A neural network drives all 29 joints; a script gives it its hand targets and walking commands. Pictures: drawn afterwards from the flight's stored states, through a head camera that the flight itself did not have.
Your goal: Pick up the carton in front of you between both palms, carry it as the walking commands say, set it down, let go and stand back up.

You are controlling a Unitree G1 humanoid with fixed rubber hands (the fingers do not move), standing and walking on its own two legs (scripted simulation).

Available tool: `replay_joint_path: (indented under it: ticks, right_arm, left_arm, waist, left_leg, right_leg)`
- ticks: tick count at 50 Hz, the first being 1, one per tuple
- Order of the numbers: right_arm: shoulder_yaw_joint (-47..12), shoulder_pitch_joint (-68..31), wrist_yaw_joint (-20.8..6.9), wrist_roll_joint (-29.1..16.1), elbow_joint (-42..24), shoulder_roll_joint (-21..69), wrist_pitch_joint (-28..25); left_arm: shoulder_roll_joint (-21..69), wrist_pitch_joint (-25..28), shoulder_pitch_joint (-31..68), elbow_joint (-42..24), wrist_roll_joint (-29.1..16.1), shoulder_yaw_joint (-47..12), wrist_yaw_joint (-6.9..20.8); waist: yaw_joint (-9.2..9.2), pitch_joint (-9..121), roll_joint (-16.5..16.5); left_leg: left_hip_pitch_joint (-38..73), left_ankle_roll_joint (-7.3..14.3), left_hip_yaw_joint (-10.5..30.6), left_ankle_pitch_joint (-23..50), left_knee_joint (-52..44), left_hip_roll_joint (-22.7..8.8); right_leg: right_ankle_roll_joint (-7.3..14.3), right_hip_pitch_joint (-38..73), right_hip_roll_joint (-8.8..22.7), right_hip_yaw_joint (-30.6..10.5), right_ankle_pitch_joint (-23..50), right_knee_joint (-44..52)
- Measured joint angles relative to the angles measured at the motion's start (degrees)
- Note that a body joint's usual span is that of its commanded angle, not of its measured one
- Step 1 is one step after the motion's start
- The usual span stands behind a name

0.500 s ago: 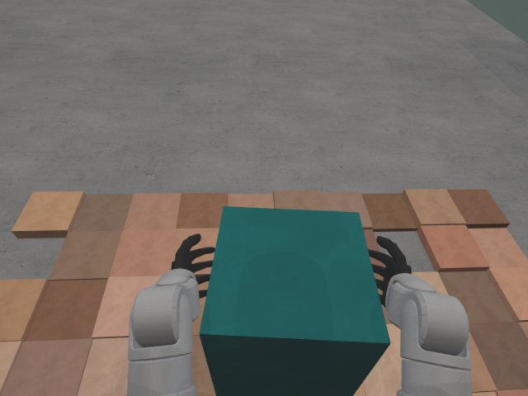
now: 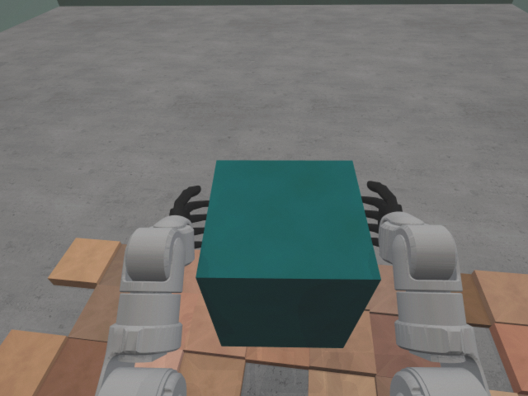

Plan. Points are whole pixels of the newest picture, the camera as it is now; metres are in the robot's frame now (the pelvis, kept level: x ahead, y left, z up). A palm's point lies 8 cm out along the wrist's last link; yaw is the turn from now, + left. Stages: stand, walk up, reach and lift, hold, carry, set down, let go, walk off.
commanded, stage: carry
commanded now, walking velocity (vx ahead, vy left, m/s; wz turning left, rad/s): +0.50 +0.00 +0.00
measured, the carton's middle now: (283, 258) +0.35 +0.03 +0.05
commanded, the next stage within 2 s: none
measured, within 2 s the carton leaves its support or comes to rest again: neither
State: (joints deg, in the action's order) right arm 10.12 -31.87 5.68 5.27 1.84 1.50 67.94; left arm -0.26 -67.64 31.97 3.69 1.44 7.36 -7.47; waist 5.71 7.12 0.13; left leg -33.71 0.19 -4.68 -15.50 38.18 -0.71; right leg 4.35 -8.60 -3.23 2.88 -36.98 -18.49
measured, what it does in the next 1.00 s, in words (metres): walks ahead: left foot, then right foot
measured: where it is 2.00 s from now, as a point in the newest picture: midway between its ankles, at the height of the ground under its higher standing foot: (297, 362)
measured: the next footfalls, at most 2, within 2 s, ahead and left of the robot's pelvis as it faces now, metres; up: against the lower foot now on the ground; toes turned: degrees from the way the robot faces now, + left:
left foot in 0.10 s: +0.17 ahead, +0.07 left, -0.02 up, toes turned +5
right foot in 0.46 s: +0.49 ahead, -0.13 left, -0.01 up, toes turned -5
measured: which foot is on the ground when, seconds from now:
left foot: up 0.00-0.08, down 0.10-0.50, up 0.52-0.80, down 0.82-1.00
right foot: down 0.00-0.12, up 0.14-0.44, down 0.46-1.00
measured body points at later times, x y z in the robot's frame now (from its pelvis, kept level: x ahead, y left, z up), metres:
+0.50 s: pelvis +0.30 -0.01 -0.02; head +0.35 -0.01 +0.42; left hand +0.69 +0.12 +0.08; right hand +0.68 -0.18 +0.08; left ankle +0.14 +0.07 -0.72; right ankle +0.43 -0.09 -0.74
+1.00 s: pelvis +0.47 +0.00 -0.01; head +0.51 +0.01 +0.44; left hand +0.85 +0.14 +0.10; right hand +0.83 -0.16 +0.10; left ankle +0.50 +0.08 -0.75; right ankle +0.45 -0.13 -0.74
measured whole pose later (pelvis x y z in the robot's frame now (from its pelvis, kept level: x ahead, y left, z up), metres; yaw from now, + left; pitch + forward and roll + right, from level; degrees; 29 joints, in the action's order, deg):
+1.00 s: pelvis +0.47 +0.00 -0.01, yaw -1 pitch +5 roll -1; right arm 14.0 -36.6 6.3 5.9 1.7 2.9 68.0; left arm 0.4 -69.4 39.6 4.6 3.4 11.6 -7.8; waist 0.3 0.1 -0.8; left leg -22.1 3.0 -0.7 -10.5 27.9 1.8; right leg -0.2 -18.5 -0.2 0.9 -21.7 -30.6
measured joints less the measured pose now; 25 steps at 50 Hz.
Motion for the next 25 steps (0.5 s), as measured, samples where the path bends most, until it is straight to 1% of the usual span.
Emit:
replay_joint_path:
  ticks: [2, 3, 4, 5, 6, 7, 8, 9, 10, 11, 13, 15, 19, 21, 23, 24, 25]
  right_arm:
    - [0.7, -3.1, 0.3, 0.1, 3.2, -0.4, 0.6]
    - [0.8, -4.5, 0.4, 0.0, 4.9, -0.6, 0.9]
    - [0.8, -5.9, 0.6, -0.1, 6.6, -0.8, 1.3]
    - [0.7, -7.6, 0.8, -0.2, 8.3, -1.1, 1.7]
    - [0.8, -9.0, 0.9, -0.3, 9.7, -1.3, 1.6]
    - [1.0, -9.5, 1.0, -0.5, 11.0, -1.5, 1.2]
    - [1.3, -9.6, 1.0, -1.0, 12.4, -1.8, 1.1]
    - [1.5, -9.6, 1.0, -1.6, 13.7, -2.2, 1.1]
    - [1.5, -9.6, 1.0, -2.2, 15.0, -2.6, 1.1]
    - [1.4, -9.6, 1.0, -2.9, 16.1, -3.1, 1.0]
    - [0.9, -9.7, 1.0, -3.9, 17.3, -3.6, 0.6]
    - [0.6, -10.0, 1.2, -4.5, 16.9, -3.7, 0.2]
    - [1.3, -10.6, 1.7, -4.4, 11.6, -2.6, 0.0]
    - [1.7, -10.3, 1.9, -4.1, 8.1, -1.7, 0.0]
    - [2.0, -9.6, 2.2, -3.7, 5.2, -1.0, 0.1]
    - [2.1, -9.2, 2.1, -3.7, 4.2, -1.1, 0.0]
    - [2.3, -9.4, 2.0, -3.8, 3.7, -1.6, -0.1]
  left_arm:
    - [-1.1, -0.5, 3.4, 3.7, -0.7, 0.6, 0.0]
    - [-1.6, -0.8, 4.7, 5.4, -0.9, 1.0, 0.1]
    - [-2.1, -1.2, 5.9, 6.8, -1.1, 1.3, 0.2]
    - [-2.8, -1.8, 7.3, 8.0, -1.3, 1.6, 0.4]
    - [-3.4, -2.0, 8.9, 9.5, -1.3, 1.9, 0.5]
    - [-3.3, -1.9, 10.1, 11.2, -0.8, 2.3, 0.6]
    - [-2.7, -2.0, 10.7, 12.5, -0.1, 2.9, 0.7]
    - [-2.0, -2.3, 10.9, 13.6, 0.9, 3.6, 0.7]
    - [-1.2, -2.7, 11.0, 14.3, 1.9, 4.1, 0.7]
    - [-0.6, -3.1, 11.0, 14.7, 2.8, 4.7, 0.7]
    - [0.2, -3.6, 10.8, 14.4, 4.1, 5.6, 0.7]
    - [0.4, -4.0, 10.7, 12.7, 4.5, 6.2, 0.7]
    - [0.4, -4.4, 9.8, 5.4, 3.8, 6.9, 0.2]
    - [0.6, -4.4, 9.0, 1.5, 3.4, 7.1, 0.0]
    - [1.1, -4.0, 8.2, -1.2, 3.1, 7.1, -0.2]
    - [1.5, -3.6, 7.7, -1.8, 3.2, 7.1, -0.2]
    - [2.1, -2.8, 7.8, -2.0, 3.5, 7.0, -0.2]
  waist:
    - [-1.18, -0.3, 0.5]
    - [-2.17, -0.6, 0.8]
    - [-3.37, -0.9, 1.2]
    - [-4.61, -1.0, 1.3]
    - [-6.37, -1.0, 0.5]
    - [-7.85, -0.8, -0.5]
    - [-8.99, -0.5, -0.9]
    - [-9.91, -0.2, -0.8]
    - [-10.64, -0.1, -0.6]
    - [-11.23, -0.2, -0.4]
    - [-11.96, -1.2, 0.3]
    - [-12.14, -2.9, 0.6]
    - [-11.11, -6.3, -0.2]
    - [-10.45, -7.4, -0.8]
    - [-9.69, -8.1, -1.7]
    - [-8.95, -8.4, -1.1]
    - [-7.82, -9.3, 0.9]
  left_leg:
    - [2.0, 0.2, -1.8, 2.5, -2.4, -0.5]
    - [4.3, 0.4, -2.6, 2.5, -3.6, -0.8]
    - [7.5, 0.6, -3.4, 1.4, -5.4, -0.7]
    - [10.9, 1.1, -3.9, 0.4, -7.3, -0.3]
    - [11.5, 2.8, -4.0, 2.8, -6.7, 0.7]
    - [11.5, 4.6, -4.3, 2.2, -4.8, 1.7]
    - [12.0, 5.8, -4.3, 0.7, -3.8, 2.3]
    - [12.8, 6.4, -4.2, -0.7, -3.8, 2.6]
    - [13.9, 6.6, -4.1, -1.8, -4.6, 2.8]
    - [15.1, 6.2, -3.8, -2.2, -5.7, 2.7]
    - [17.6, 5.7, -3.4, -2.8, -8.3, 2.3]
    - [20.0, 5.5, -2.9, -3.2, -10.5, 1.8]
    - [23.3, 4.5, -2.1, -5.1, -11.6, 1.7]
    - [24.7, 4.0, -2.0, -6.9, -10.0, 2.0]
    - [25.7, 3.4, -2.2, -8.8, -6.0, 2.4]
    - [25.6, 3.2, -2.4, -7.4, -2.5, 1.9]
    - [23.7, 2.2, -1.2, -4.3, 3.4, 0.3]
  right_leg:
    - [-0.7, 2.1, -0.3, 1.2, -0.3, -0.9]
    - [-1.1, 2.1, -0.2, 2.4, 1.6, -3.8]
    - [-1.5, 1.0, 0.3, 3.8, 5.8, -9.1]
    - [-0.9, -1.1, 1.2, 4.6, 11.1, -16.3]
    - [-0.5, -4.0, 2.2, 3.8, 12.0, -24.5]
    - [-0.4, -7.1, 2.6, 1.6, 11.2, -32.3]
    - [-0.5, -10.2, 2.5, -0.2, 11.0, -38.7]
    - [-0.7, -13.1, 2.5, -1.2, 11.2, -42.9]
    - [-1.0, -15.8, 2.6, -1.7, 11.5, -45.1]
    - [-1.3, -18.3, 2.9, -1.8, 11.9, -45.6]
    - [-1.9, -22.3, 3.5, -1.2, 13.2, -42.9]
    - [-2.3, -25.7, 3.8, -0.5, 16.4, -38.2]
    - [-2.4, -30.2, 3.8, 0.5, 28.9, -28.3]
    - [-2.5, -29.7, 3.4, 1.1, 34.9, -21.0]
    - [-2.1, -26.5, 2.9, 2.1, 41.9, -11.8]
    - [-0.9, -23.6, 2.4, 3.2, 39.7, -9.1]
    - [0.3, -22.3, 1.0, 4.3, 36.5, -8.7]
